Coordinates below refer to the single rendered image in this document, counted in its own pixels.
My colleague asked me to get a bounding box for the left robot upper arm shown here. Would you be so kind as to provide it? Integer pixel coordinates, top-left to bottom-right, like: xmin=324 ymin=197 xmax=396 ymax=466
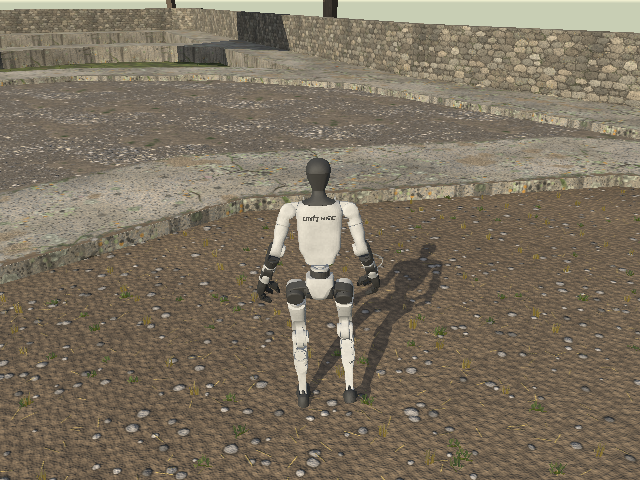
xmin=269 ymin=202 xmax=298 ymax=258

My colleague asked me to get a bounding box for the robot left hand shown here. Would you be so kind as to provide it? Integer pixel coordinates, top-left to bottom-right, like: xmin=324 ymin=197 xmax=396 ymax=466
xmin=257 ymin=280 xmax=280 ymax=303

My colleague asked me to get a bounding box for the right robot forearm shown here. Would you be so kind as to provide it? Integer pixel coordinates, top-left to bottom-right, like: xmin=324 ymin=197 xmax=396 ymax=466
xmin=358 ymin=240 xmax=378 ymax=279

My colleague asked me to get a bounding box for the right robot thigh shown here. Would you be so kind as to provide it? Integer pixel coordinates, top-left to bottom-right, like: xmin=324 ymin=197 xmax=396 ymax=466
xmin=333 ymin=278 xmax=354 ymax=339

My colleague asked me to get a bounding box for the left robot forearm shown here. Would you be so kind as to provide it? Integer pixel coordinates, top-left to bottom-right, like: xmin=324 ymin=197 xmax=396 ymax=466
xmin=259 ymin=242 xmax=280 ymax=284

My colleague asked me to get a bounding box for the robot right hand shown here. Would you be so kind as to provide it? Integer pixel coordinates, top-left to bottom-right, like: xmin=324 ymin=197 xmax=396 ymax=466
xmin=357 ymin=275 xmax=380 ymax=295

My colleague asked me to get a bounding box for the right robot upper arm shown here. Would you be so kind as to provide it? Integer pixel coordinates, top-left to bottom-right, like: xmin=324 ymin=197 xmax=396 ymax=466
xmin=340 ymin=201 xmax=369 ymax=256

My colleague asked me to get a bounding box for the right robot foot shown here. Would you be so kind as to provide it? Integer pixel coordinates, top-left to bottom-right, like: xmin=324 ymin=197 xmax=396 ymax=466
xmin=343 ymin=386 xmax=358 ymax=403

